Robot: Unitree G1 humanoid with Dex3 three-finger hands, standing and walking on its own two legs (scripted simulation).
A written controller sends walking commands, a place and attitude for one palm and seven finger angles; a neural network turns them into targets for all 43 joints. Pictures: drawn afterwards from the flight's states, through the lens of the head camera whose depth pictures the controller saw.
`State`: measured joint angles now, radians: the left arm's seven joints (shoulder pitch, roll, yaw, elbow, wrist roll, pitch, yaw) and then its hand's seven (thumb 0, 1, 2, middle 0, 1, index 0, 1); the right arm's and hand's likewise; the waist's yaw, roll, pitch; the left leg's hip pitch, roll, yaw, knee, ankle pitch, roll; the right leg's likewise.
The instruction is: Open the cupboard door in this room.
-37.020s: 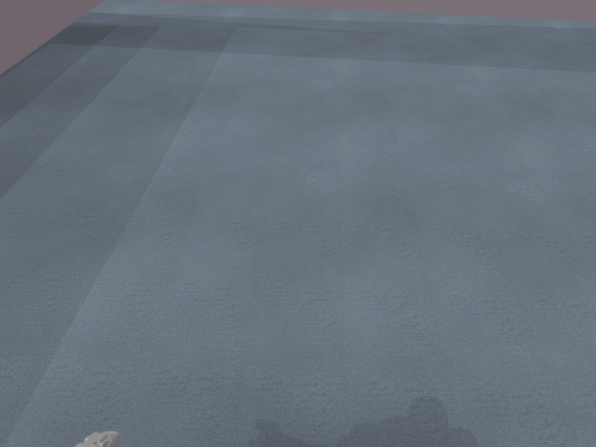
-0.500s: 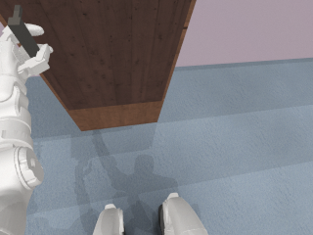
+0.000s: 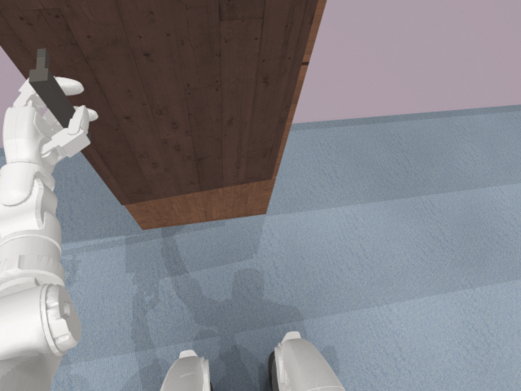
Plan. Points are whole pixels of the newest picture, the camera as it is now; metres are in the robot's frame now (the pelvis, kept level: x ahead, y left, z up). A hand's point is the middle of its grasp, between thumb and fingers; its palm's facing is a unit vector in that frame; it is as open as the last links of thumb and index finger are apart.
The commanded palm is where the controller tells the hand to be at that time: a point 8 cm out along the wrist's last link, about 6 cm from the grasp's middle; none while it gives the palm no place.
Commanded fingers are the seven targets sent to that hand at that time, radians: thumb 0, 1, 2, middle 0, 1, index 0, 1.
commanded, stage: pull the door open along its arc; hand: left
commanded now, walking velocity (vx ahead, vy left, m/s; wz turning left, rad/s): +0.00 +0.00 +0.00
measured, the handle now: (64, 101) +0.54 +0.25 +0.06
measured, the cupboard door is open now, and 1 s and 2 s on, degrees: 4 44 46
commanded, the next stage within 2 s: open thumb and fingers to let go in 0.74 s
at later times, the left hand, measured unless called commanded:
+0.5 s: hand (134, 209) +0.36 +0.14 +0.06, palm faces +0.50 -0.87 +0.01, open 5.8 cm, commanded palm +0.30 +0.16 +0.05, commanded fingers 0.00 0.90 0.90 -0.40 -1.35 -0.40 -1.35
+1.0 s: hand (199, 260) +0.29 +0.06 +0.06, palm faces +0.48 -0.88 -0.03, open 6.3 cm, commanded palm +0.24 +0.10 +0.05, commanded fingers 0.00 0.27 0.63 -0.35 -1.28 -0.35 -1.28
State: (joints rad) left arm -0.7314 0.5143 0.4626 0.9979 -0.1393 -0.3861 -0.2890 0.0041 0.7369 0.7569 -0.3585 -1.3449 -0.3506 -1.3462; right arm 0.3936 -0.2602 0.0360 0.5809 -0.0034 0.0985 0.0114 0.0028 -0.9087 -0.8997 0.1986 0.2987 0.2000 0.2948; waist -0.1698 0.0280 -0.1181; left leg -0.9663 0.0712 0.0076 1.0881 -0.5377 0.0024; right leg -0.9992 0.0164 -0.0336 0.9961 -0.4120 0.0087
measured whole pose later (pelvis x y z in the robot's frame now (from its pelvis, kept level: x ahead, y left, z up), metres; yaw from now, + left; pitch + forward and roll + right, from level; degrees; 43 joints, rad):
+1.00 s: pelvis -0.01 -0.05 +0.01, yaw +6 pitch +13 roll +1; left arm 0.05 -0.11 -0.18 0.23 0.12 -0.31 0.60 0.00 0.62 0.76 -0.37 -1.32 -0.37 -1.33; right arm 0.16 -0.17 0.00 0.59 -0.09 -0.03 0.00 0.01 -0.91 -0.90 0.20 0.30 0.20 0.29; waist 0.00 0.02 -0.14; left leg -0.75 0.03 -0.05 1.02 -0.50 -0.06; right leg -0.80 -0.03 -0.09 1.03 -0.47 -0.05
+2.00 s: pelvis -0.03 -0.02 +0.00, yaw +5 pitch +12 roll +0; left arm 0.02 0.07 -0.20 0.20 -0.06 -0.34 0.04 -0.01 -0.50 0.30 -0.24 -0.38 -0.18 -0.40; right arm 0.22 -0.22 0.02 0.53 0.00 -0.07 -0.02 0.01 -0.91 -0.90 0.20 0.30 0.20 0.29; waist 0.01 0.05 -0.10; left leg -0.77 0.00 -0.04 1.07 -0.50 -0.02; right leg -0.81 -0.05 -0.07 1.05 -0.45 -0.02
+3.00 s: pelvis -0.01 -0.03 -0.02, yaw +5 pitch +15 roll -1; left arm 0.54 0.17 0.05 -0.21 -0.20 -0.36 -0.18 -0.01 -0.50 0.30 -0.15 -0.30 -0.16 -0.30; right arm 0.25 -0.23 0.00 0.42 0.02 -0.09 -0.05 0.01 -0.91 -0.90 0.20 0.30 0.20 0.29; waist 0.01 0.04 -0.15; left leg -0.86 0.03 -0.06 1.19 -0.58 -0.04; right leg -0.89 -0.03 -0.09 1.16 -0.52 -0.03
